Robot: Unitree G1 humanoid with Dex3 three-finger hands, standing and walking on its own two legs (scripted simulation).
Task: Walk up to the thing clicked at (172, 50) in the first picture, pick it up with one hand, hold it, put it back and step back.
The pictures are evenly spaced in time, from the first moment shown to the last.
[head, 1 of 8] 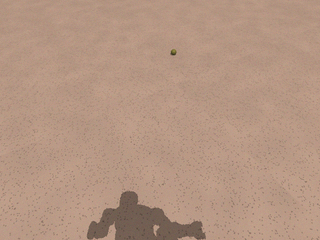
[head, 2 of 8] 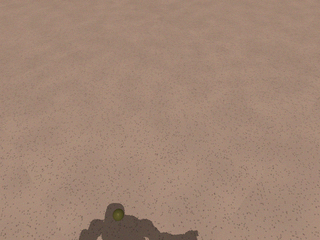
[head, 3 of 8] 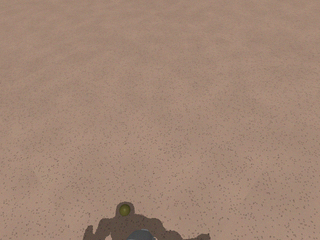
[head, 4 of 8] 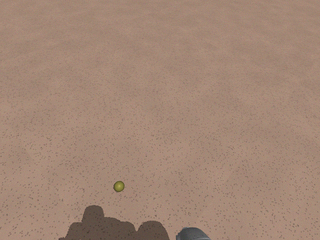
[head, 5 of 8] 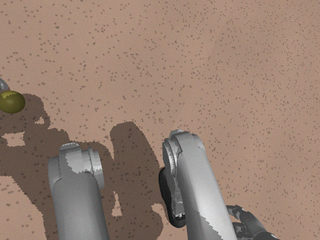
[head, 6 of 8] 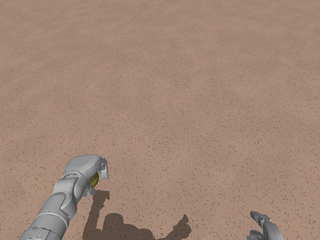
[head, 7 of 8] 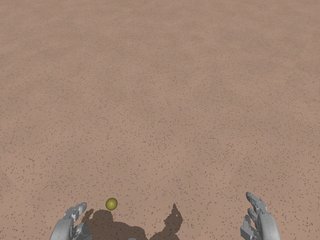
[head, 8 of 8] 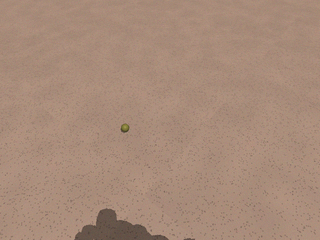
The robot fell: no
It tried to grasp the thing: yes
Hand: left
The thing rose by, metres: 0.69
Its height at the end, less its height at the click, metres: +0.00
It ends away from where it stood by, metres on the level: 0.00
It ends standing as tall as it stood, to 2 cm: yes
